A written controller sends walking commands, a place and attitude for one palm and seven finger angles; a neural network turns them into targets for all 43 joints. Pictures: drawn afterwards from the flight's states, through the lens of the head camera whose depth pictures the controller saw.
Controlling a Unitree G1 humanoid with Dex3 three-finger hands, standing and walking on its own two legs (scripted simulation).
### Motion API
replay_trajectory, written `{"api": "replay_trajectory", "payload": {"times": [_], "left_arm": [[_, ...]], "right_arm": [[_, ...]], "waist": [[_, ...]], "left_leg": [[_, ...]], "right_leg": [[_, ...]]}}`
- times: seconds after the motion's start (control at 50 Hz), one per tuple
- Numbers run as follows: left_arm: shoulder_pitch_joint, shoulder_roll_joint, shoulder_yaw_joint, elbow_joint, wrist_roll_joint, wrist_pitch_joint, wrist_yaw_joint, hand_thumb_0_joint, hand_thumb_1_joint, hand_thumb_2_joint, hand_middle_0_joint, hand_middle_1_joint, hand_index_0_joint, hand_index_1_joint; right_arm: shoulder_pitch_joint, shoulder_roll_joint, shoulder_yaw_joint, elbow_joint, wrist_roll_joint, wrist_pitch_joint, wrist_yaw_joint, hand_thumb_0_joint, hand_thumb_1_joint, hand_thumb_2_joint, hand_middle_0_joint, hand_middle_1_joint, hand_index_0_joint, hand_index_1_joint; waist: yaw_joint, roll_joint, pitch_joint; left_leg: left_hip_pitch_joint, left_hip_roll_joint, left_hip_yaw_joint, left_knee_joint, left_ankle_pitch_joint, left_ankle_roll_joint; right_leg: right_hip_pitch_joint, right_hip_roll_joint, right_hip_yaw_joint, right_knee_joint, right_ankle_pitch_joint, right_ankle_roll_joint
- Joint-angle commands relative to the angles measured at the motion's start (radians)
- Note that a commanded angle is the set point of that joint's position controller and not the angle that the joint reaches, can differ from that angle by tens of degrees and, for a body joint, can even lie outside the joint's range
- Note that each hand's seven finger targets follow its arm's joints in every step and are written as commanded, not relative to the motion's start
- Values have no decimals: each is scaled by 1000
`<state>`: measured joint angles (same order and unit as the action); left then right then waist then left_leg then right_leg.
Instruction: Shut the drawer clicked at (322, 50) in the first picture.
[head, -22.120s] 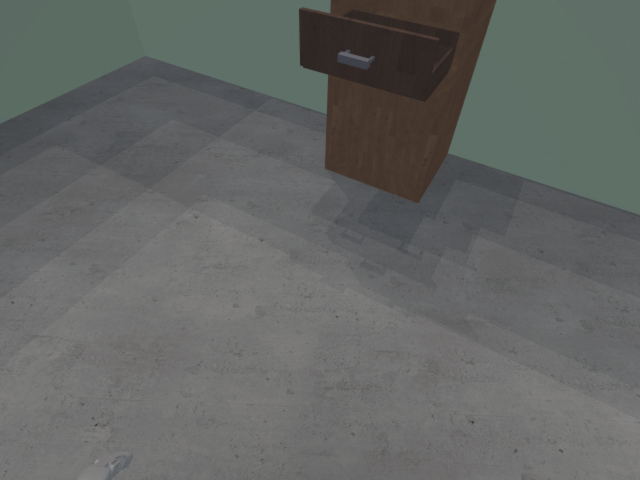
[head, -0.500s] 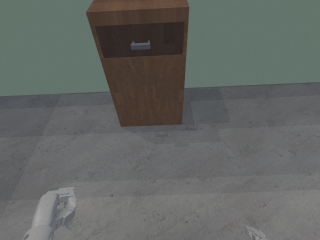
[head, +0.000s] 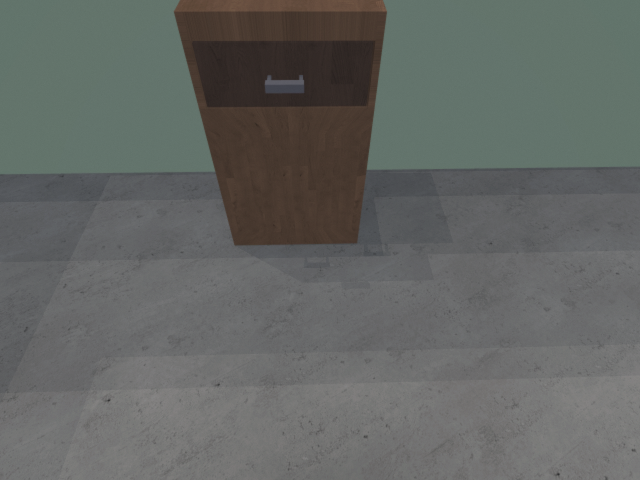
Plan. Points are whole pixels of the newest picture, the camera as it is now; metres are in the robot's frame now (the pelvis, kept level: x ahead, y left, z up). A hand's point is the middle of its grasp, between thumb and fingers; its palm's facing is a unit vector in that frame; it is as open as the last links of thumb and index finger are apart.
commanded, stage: let the arm hang, fingers relaxed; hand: left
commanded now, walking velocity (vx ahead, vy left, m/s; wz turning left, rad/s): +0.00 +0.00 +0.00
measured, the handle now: (285, 82) +1.04 +0.16 -0.05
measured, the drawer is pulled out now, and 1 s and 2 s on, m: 0.00 0.00 0.00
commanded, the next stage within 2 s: look to check the result in 0.46 s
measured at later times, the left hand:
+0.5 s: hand out of the picture +0.02 +0.16 -0.18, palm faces +0.00 -0.98 -0.18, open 7.3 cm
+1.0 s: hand out of the picture +0.02 +0.14 -0.17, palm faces +0.01 -0.98 -0.18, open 7.4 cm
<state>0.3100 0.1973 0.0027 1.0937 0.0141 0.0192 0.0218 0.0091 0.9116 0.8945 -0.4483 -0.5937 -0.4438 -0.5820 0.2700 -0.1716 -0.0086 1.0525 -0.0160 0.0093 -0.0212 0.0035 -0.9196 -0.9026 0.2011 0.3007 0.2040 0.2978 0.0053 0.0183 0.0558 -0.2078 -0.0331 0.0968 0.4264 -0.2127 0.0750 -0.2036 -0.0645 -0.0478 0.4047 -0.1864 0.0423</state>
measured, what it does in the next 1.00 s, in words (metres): stands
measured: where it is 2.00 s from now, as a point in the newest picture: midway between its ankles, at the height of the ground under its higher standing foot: outside the picture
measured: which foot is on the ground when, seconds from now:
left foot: down 0.00-1.00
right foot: down 0.00-1.00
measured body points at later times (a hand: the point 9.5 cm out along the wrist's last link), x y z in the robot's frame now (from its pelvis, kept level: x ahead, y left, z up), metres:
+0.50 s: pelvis +0.02 -0.01 +0.00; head +0.04 -0.01 +0.45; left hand +0.02 +0.21 -0.16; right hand -0.02 -0.21 -0.16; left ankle +0.01 +0.07 -0.74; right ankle +0.02 -0.15 -0.74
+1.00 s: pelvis +0.03 -0.02 +0.00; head +0.05 -0.03 +0.45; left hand +0.02 +0.19 -0.16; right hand +0.01 -0.23 -0.16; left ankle +0.01 +0.07 -0.74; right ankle +0.02 -0.15 -0.74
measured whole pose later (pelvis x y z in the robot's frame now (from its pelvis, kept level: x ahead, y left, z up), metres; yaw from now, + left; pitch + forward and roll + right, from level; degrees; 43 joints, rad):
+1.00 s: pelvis +0.03 -0.02 +0.00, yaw -1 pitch -1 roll +0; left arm 0.26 0.12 0.01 1.16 0.01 -0.01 0.04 0.01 0.92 0.89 -0.20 -0.30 -0.19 -0.30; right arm 0.28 -0.12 -0.01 1.15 -0.01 -0.01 -0.04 0.00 -0.91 -0.90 0.20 0.30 0.20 0.30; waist -0.01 0.01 0.06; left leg -0.14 -0.01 0.10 0.39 -0.24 0.04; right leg -0.15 -0.04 -0.04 0.40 -0.22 0.02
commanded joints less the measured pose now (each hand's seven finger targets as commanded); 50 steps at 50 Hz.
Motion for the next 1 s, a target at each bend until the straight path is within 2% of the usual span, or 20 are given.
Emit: {"api": "replay_trajectory", "payload": {"times": [0.0,0.14,0.16,0.18,0.26,0.32,0.38,0.4,0.58,0.66,0.88,0.92,0.98], "left_arm": [[12,82,10,-17,-2,-21,10,0,900,900,-200,-300,-200,-300],[19,52,11,15,-1,-18,14,0,900,900,-200,-300,-200,-300],[27,56,12,16,0,-20,16,0,900,900,-200,-300,-200,-300],[20,48,12,19,-1,-20,16,0,900,900,-200,-300,-200,-300],[24,39,16,24,-2,-24,18,0,900,900,-200,-300,-200,-300],[21,30,16,30,-4,-24,18,0,900,900,-200,-300,-200,-300],[20,31,18,31,-4,-27,20,0,900,900,-200,-300,-200,-300],[20,26,17,33,-5,-27,21,0,900,900,-200,-300,-200,-300],[24,20,17,43,-6,-31,23,0,900,900,-200,-300,-200,-300],[26,21,19,45,-4,-32,23,0,900,900,-200,-300,-200,-300],[21,19,20,52,-5,-34,22,0,900,900,-200,-300,-200,-300],[16,22,19,51,-5,-34,21,0,900,900,-200,-300,-200,-300],[13,27,21,48,-5,-36,21,0,900,900,-200,-300,-200,-300]], "right_arm": [[73,-90,-14,-2,3,-18,-8,0,-900,-900,200,300,200,300],[95,-62,-12,40,1,-18,-11,0,-900,-900,200,300,200,300],[102,-59,-14,43,3,-18,-11,0,-900,-900,200,300,200,300],[107,-55,-14,48,2,-20,-12,0,-900,-900,200,300,200,300],[120,-45,-14,58,3,-24,-15,0,-900,-900,200,300,200,300],[124,-30,-13,66,2,-25,-18,0,-900,-900,200,300,200,300],[136,-24,-13,72,4,-27,-19,0,-900,-900,200,300,200,300],[135,-22,-13,76,4,-28,-19,0,-900,-900,200,300,200,300],[135,-18,-14,88,4,-26,-21,0,-900,-900,200,300,200,300],[135,-23,-16,87,5,-26,-22,0,-900,-900,200,300,200,300],[113,-30,-16,88,4,-27,-23,0,-900,-900,200,300,200,300],[113,-31,-15,90,4,-26,-23,0,-900,-900,200,300,200,300],[109,-34,-16,89,4,-26,-22,0,-900,-900,200,300,200,300]], "waist": [[-10,-12,-5],[-10,0,48],[-4,-19,45],[-9,-18,37],[-8,2,14],[-9,10,22],[-11,-26,7],[-11,-19,6],[-14,-22,14],[-15,7,16],[-15,-28,18],[-17,-16,33],[-17,-16,20]], "left_leg": [[19,160,-156,-146,21,-18],[-10,153,-154,-172,-44,-21],[-10,152,-150,-161,-28,-18],[-6,150,-149,-161,-18,-20],[15,150,-138,-145,40,-20],[25,147,-125,-139,69,-22],[36,145,-119,-119,127,-20],[43,144,-117,-118,135,-21],[66,145,-103,-107,152,-24],[67,146,-102,-109,150,-25],[81,148,-101,-111,146,-27],[73,148,-99,-117,134,-29],[75,147,-98,-113,146,-30]], "right_leg": [[-16,-43,45,-49,-18,-60],[-25,-36,54,-50,-29,-59],[-17,-37,51,-53,-18,-61],[-13,-37,52,-50,-15,-60],[0,-36,53,-43,12,-60],[-5,-39,53,-46,23,-61],[12,-42,54,-46,58,-62],[10,-42,56,-45,58,-63],[3,-41,60,-55,71,-65],[7,-37,64,-59,69,-65],[5,-39,68,-68,73,-65],[1,-40,67,-72,65,-66],[13,-41,68,-72,81,-68]]}}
